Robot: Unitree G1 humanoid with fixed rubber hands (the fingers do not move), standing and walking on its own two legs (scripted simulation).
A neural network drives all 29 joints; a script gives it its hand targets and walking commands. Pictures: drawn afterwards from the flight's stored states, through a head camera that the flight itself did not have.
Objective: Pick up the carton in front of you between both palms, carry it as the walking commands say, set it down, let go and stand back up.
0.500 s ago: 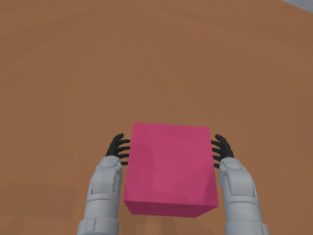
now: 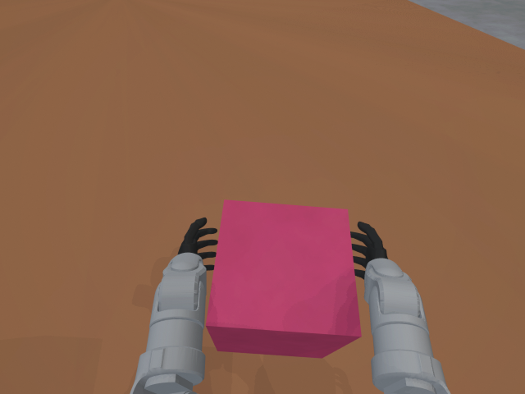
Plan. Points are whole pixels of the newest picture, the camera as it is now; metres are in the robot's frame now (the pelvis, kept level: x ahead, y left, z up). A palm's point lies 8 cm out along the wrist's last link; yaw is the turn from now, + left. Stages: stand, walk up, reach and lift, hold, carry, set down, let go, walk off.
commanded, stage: set down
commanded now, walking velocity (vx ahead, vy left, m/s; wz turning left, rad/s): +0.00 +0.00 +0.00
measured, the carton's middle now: (277, 285) +0.32 +0.00 -0.06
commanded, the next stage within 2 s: none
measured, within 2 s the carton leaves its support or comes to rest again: neither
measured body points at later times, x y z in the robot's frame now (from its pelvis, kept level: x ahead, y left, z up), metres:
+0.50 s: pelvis -0.04 +0.02 -0.08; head +0.19 +0.05 +0.31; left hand +0.37 +0.16 -0.18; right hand +0.37 -0.13 -0.16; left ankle +0.08 +0.13 -0.74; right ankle -0.02 -0.13 -0.74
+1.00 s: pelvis -0.05 +0.01 -0.21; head +0.21 +0.04 +0.16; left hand +0.42 +0.19 -0.31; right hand +0.41 -0.11 -0.30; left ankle +0.07 +0.13 -0.74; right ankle -0.02 -0.13 -0.74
